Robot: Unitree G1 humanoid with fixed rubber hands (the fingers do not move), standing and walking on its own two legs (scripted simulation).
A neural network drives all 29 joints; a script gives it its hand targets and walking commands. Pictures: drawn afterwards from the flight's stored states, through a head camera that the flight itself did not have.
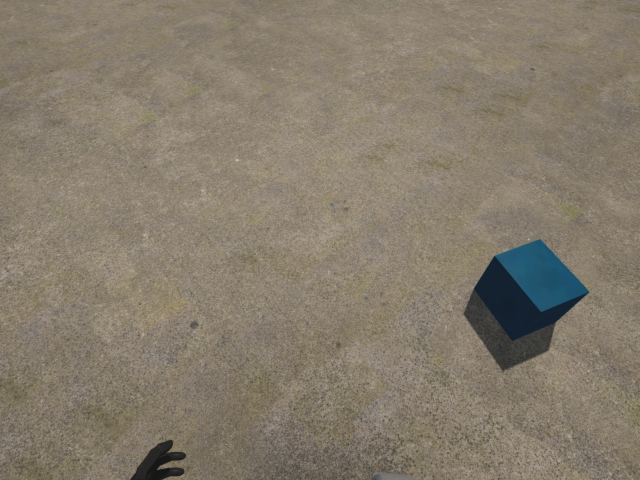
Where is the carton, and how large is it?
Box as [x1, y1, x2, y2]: [474, 239, 589, 340]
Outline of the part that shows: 540,239 495,255 474,287 476,292 512,340 556,321 589,291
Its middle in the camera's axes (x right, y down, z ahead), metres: +0.70 +0.16 +1.29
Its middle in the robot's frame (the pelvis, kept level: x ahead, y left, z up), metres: +0.70 -0.72 -0.66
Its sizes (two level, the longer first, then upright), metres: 0.217 0.184 0.210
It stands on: the floor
